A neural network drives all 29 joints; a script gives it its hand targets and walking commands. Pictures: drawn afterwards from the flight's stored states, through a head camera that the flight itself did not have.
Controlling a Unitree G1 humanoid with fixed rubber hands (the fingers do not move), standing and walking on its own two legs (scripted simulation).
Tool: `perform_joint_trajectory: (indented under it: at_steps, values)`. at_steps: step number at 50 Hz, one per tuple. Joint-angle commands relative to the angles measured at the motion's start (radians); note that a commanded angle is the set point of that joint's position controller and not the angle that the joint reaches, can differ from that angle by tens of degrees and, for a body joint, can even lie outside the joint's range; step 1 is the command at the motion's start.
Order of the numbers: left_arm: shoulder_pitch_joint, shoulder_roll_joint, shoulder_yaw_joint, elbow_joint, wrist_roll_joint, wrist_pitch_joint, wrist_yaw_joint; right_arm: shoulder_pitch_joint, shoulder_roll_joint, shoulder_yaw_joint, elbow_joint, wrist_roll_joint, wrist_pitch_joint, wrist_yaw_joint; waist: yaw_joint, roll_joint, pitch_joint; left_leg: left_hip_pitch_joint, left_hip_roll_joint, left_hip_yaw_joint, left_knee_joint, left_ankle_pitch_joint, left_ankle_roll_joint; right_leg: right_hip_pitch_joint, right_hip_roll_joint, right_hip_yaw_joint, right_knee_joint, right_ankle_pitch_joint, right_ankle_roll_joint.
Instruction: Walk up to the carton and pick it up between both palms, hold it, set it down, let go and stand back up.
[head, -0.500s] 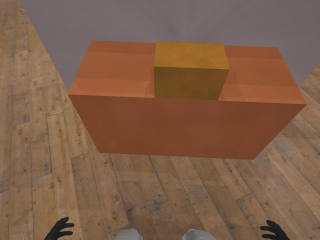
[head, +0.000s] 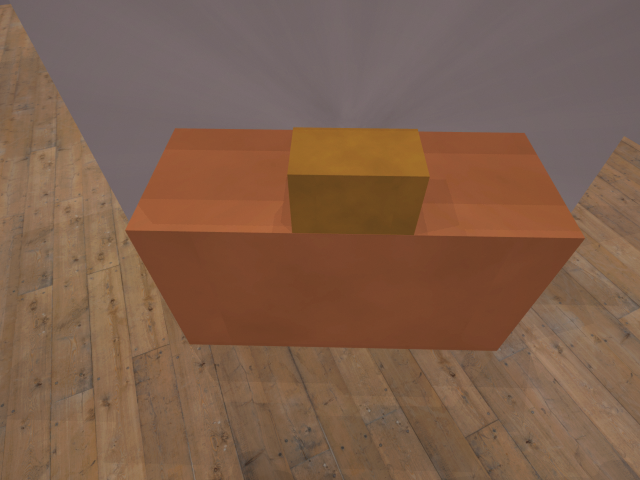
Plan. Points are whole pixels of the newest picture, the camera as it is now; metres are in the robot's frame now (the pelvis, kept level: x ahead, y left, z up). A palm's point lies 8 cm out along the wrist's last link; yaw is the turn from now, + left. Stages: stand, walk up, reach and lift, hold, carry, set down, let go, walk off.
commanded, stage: walk up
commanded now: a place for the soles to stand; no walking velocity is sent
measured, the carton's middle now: (354, 181) +0.73 -0.05 -0.09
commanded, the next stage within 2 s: none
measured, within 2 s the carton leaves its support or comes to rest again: neither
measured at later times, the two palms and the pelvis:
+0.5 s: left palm out of the picture +0.12 +0.25 -0.12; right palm (555, 386) +0.27 -0.34 -0.11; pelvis +0.14 -0.06 +0.00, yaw +3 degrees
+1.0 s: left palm (163, 359) +0.30 +0.26 -0.08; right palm (552, 367) +0.33 -0.38 -0.16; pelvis +0.26 -0.08 -0.02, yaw -1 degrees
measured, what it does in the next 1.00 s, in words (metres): walks ahead: left foot, then right foot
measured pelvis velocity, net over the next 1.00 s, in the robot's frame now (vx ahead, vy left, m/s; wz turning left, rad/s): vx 0.26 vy -0.08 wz -0.01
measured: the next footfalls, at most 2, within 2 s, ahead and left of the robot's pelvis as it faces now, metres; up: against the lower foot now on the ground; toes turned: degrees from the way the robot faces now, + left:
left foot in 0.52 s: +0.32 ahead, +0.05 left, +0.00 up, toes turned +8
right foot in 0.84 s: +0.35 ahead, -0.15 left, +0.00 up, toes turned +5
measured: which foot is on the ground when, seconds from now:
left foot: down 0.00-0.06, up 0.08-0.50, down 0.52-0.90, up 0.92-1.00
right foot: down 0.00-0.58, up 0.60-0.82, down 0.84-1.00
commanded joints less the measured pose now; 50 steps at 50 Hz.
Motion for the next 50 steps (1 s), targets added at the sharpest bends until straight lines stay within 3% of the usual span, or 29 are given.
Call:
perform_joint_trajectory:
  at_steps: [1,2,3,4,5,7,10,13,15,18,20,23,25,26,27,28,29,30,31,33,35,37,39,43,44,45,46,47,50]
  values:
    - [0.029,0.186,0.047,-0.104,-0.012,-0.041,-0.004,-0.144,-0.329,-0.071,-0.104,-0.007,-0.010,-0.006,0.070,0.187,-0.012,-0.003,0.307,-0.342,-0.222,-0.264,0.225,-0.032,-0.080,0.026,-0.197,0.100,-0.003]
    - [0.182,0.183,0.067,-0.061,-0.007,-0.046,0.005,-0.249,-0.299,-0.064,-0.144,-0.013,0.003,0.002,0.165,0.183,-0.017,-0.239,0.217,-0.179,-0.023,-0.223,0.166,0.274,-0.056,0.035,-0.370,0.165,-0.009]
    - [0.331,0.283,0.098,-0.004,0.006,-0.057,0.025,-0.245,-0.166,-0.029,-0.159,-0.010,0.018,0.010,0.216,-0.148,-0.018,-0.479,0.002,0.023,0.397,-0.257,0.084,0.466,-0.119,0.244,-0.542,-0.022,0.024]
    - [0.282,0.368,0.110,-0.041,-0.011,-0.064,0.037,-0.180,-0.120,0.000,-0.170,0.005,0.017,0.006,0.170,-0.246,0.016,-0.642,-0.121,-0.030,0.556,-0.246,0.038,0.431,-0.292,0.640,-0.689,-0.241,-0.043]
    - [0.190,0.388,0.120,-0.074,-0.019,-0.053,0.039,-0.152,-0.230,-0.025,-0.149,-0.005,0.022,-0.008,0.142,-0.099,0.092,-0.626,-0.056,-0.151,0.611,-0.228,0.047,0.315,-0.382,0.732,-0.722,-0.382,-0.113]
    - [0.117,0.329,0.101,-0.127,-0.023,-0.063,0.041,-0.044,-0.280,-0.037,-0.127,0.013,-0.001,0.003,0.068,0.007,0.114,-0.589,0.024,-0.167,0.610,-0.157,0.057,0.337,-0.340,0.560,-0.578,0.003,-0.184]
    - [0.101,0.213,0.069,-0.144,-0.042,-0.075,0.050,0.041,-0.260,-0.032,-0.106,0.026,-0.002,0.006,0.024,-0.013,0.045,-0.485,0.044,-0.179,0.546,-0.030,0.040,0.337,-0.242,0.276,-0.513,0.423,-0.126]
    - [0.109,0.233,0.069,-0.170,-0.036,-0.074,0.049,-0.025,-0.237,-0.021,-0.155,0.010,0.008,0.012,0.036,-0.017,0.104,-0.448,0.058,-0.140,0.412,-0.002,0.022,0.233,-0.256,0.265,-0.570,0.311,-0.174]
    - [0.154,0.208,0.068,-0.169,-0.040,-0.078,0.050,-0.083,-0.234,-0.015,-0.175,0.010,0.012,0.018,0.074,-0.059,0.116,-0.478,0.051,-0.093,0.329,0.052,0.015,0.295,-0.208,0.186,-0.568,0.473,-0.142]
    - [0.144,0.215,0.063,-0.173,-0.037,-0.086,0.050,-0.083,-0.216,-0.011,-0.199,0.006,0.013,0.028,0.033,-0.027,0.116,-0.376,0.051,-0.041,0.191,0.135,0.032,0.249,-0.202,0.133,-0.550,0.683,-0.089]
    - [0.167,0.224,0.072,-0.186,-0.033,-0.079,0.052,-0.112,-0.232,-0.019,-0.213,0.008,0.021,0.031,0.052,-0.051,0.081,-0.336,0.042,-0.003,0.174,0.133,0.051,0.268,-0.193,0.111,-0.530,0.634,-0.062]
    - [0.202,0.221,0.056,-0.179,-0.034,-0.076,0.061,-0.150,-0.215,-0.020,-0.239,0.001,0.020,0.033,0.063,0.060,0.088,-0.319,0.041,0.033,0.151,0.134,0.070,0.292,-0.220,0.157,-0.501,0.750,-0.040]
    - [0.147,0.223,0.055,-0.211,-0.038,-0.071,0.064,-0.057,-0.219,-0.025,-0.229,0.001,0.008,0.027,-0.003,0.013,0.043,-0.138,0.025,0.039,0.054,0.112,0.100,0.242,-0.182,0.100,-0.330,0.887,-0.039]
    - [0.146,0.216,0.048,-0.226,-0.037,-0.073,0.065,0.049,-0.233,-0.044,-0.212,0.003,0.002,0.024,-0.068,0.107,-0.035,0.094,0.022,-0.029,-0.024,0.125,0.125,0.160,-0.162,0.087,-0.123,0.943,-0.024]
    - [0.193,0.173,0.021,-0.215,-0.048,-0.077,0.063,0.148,-0.286,-0.069,-0.184,-0.016,-0.002,0.007,-0.108,0.219,-0.118,0.318,0.050,-0.094,-0.050,0.110,0.166,0.002,-0.080,0.032,0.088,0.772,-0.023]
    - [0.265,0.121,0.008,-0.229,-0.064,-0.075,0.072,0.203,-0.339,-0.086,-0.202,-0.031,-0.002,0.003,-0.104,0.379,-0.255,0.489,0.329,-0.497,-0.079,0.079,0.299,-0.177,0.046,-0.026,0.443,0.255,0.044]
    - [0.243,0.206,0.024,-0.248,-0.049,-0.068,0.078,0.186,-0.334,-0.080,-0.216,0.005,0.009,-0.004,-0.109,0.304,-0.198,0.387,0.429,-0.735,-0.218,-0.033,0.387,-0.264,0.118,0.012,0.478,-0.093,0.016]
    - [0.199,0.244,0.034,-0.253,-0.031,-0.064,0.080,0.157,-0.316,-0.086,-0.217,0.030,0.012,0.000,-0.100,0.144,-0.098,0.226,0.477,-0.769,-0.286,-0.191,0.455,-0.276,0.047,0.067,0.552,-0.106,0.017]
    - [0.171,0.251,0.033,-0.250,-0.032,-0.070,0.070,0.091,-0.306,-0.083,-0.244,0.038,0.019,0.002,-0.071,0.139,0.010,0.050,0.439,-0.604,-0.325,-0.185,0.412,-0.235,0.016,0.075,0.520,-0.061,0.016]
    - [0.322,0.196,0.033,-0.208,-0.026,-0.055,0.056,0.016,-0.263,-0.069,-0.270,0.028,0.007,-0.001,-0.019,0.106,0.011,0.000,0.411,-0.441,-0.305,-0.148,0.346,-0.180,-0.014,0.080,0.440,0.017,0.005]
    - [0.289,0.195,0.041,-0.220,-0.036,-0.054,0.044,-0.034,-0.249,-0.065,-0.296,0.017,-0.001,0.011,0.005,0.169,0.015,-0.113,0.288,-0.290,-0.279,-0.126,0.273,-0.101,-0.038,0.077,0.283,0.048,-0.002]
    - [0.263,0.178,0.039,-0.230,-0.036,-0.057,0.040,-0.043,-0.267,-0.076,-0.295,0.002,0.002,0.019,0.000,0.163,0.057,-0.217,0.307,-0.231,-0.286,-0.164,0.276,-0.089,-0.071,0.039,0.145,0.036,-0.001]
    - [0.301,0.174,0.049,-0.224,-0.034,-0.064,0.044,-0.088,-0.287,-0.079,-0.325,-0.018,0.020,0.032,0.014,0.278,0.048,-0.278,0.262,-0.208,-0.261,-0.221,0.267,0.005,-0.058,0.006,0.013,0.071,0.007]
    - [0.321,0.174,0.061,-0.194,-0.003,-0.075,0.094,-0.086,-0.199,-0.036,-0.341,-0.007,0.060,0.032,0.052,0.119,-0.035,-0.435,0.136,-0.073,0.057,-0.224,0.150,0.258,0.000,-0.014,-0.137,0.316,-0.032]
    - [0.345,0.221,0.065,-0.206,0.002,-0.075,0.105,-0.088,-0.159,-0.034,-0.360,0.000,0.073,0.028,0.064,-0.051,-0.059,-0.478,0.091,-0.040,0.212,-0.338,0.113,0.242,-0.087,0.140,-0.263,0.103,-0.056]
    - [0.296,0.345,0.086,-0.230,0.005,-0.077,0.117,-0.066,-0.148,-0.026,-0.352,-0.004,0.090,0.026,0.074,-0.260,-0.018,-0.420,-0.034,-0.004,0.491,-0.289,0.043,0.023,-0.352,0.557,-0.530,-0.110,-0.172]
    - [0.181,0.380,0.096,-0.271,-0.007,-0.077,0.119,-0.050,-0.224,-0.049,-0.318,-0.005,0.102,0.018,0.066,-0.191,0.017,-0.349,0.007,-0.148,0.621,-0.252,0.019,-0.108,-0.406,0.691,-0.567,-0.216,-0.259]
    - [0.148,0.370,0.100,-0.285,-0.014,-0.074,0.125,-0.008,-0.262,-0.061,-0.290,-0.001,0.102,0.021,0.047,-0.173,0.021,-0.345,0.019,-0.159,0.599,-0.247,0.016,-0.091,-0.374,0.642,-0.528,-0.252,-0.263]
    - [0.098,0.277,0.068,-0.275,-0.029,-0.076,0.130,0.091,-0.248,-0.062,-0.231,0.009,0.091,0.013,0.000,-0.122,-0.079,-0.398,0.035,-0.138,0.530,-0.235,0.029,0.093,-0.298,0.413,-0.361,0.107,-0.203]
